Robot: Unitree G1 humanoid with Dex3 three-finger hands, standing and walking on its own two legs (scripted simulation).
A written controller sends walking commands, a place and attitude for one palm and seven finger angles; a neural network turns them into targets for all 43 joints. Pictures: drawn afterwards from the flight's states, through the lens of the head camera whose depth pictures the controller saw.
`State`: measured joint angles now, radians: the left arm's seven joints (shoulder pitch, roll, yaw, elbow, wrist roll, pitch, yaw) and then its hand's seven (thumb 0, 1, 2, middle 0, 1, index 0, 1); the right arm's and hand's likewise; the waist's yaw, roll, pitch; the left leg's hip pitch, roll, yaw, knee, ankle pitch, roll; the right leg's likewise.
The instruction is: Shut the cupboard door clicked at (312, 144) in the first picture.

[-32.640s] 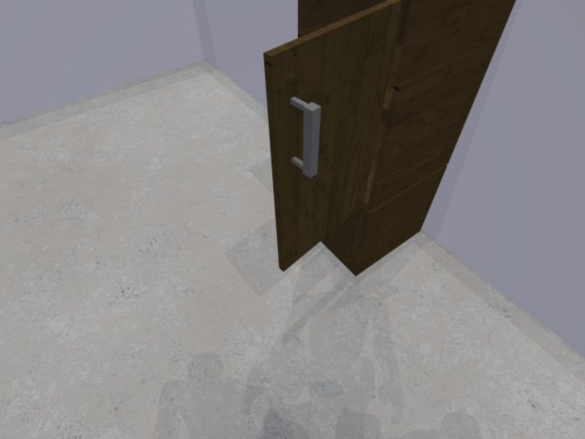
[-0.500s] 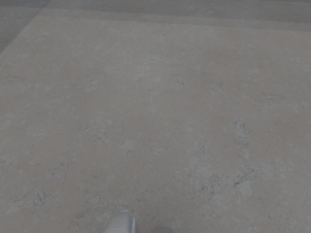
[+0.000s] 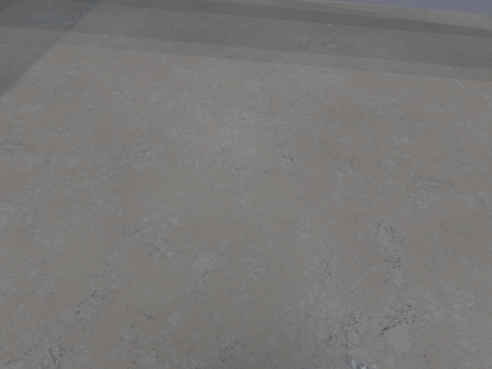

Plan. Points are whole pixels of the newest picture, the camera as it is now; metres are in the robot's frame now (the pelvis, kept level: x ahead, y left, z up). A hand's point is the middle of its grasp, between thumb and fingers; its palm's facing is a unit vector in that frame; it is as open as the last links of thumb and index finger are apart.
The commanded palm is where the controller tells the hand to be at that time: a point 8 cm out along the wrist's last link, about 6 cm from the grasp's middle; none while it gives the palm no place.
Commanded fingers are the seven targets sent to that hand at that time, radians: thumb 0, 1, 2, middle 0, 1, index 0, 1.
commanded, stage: turn to face it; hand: left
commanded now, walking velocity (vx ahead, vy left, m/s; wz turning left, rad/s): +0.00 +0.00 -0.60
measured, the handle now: out of the picture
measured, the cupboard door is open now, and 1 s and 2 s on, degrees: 59 59 59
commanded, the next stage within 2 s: none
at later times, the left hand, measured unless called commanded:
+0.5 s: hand (169, 351) +0.17 +0.16 -0.18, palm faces -0.26 -0.94 -0.22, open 7.4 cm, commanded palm none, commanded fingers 0.00 0.90 0.90 -0.20 -0.30 -0.20 -0.30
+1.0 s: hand (219, 302) +0.26 +0.08 -0.16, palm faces -0.57 -0.78 -0.27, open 7.4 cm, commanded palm none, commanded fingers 0.00 0.90 0.90 -0.20 -0.30 -0.20 -0.30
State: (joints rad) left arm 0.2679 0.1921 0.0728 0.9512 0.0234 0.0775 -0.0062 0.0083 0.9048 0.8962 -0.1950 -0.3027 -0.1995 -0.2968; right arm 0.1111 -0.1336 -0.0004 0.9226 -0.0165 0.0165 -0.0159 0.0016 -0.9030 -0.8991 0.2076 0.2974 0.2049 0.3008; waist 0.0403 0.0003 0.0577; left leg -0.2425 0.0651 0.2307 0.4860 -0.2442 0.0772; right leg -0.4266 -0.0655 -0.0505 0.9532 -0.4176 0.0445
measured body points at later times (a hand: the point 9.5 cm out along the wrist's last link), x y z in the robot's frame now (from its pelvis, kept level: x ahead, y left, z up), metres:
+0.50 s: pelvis +0.04 -0.01 -0.01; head +0.09 -0.01 +0.44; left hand +0.18 +0.21 -0.16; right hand +0.04 -0.29 -0.14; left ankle +0.09 +0.11 -0.73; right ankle -0.01 -0.14 -0.74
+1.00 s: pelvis +0.05 -0.02 -0.01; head +0.07 -0.06 +0.43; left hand +0.29 +0.12 -0.14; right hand -0.07 -0.27 -0.17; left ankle +0.09 +0.10 -0.70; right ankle -0.03 -0.11 -0.74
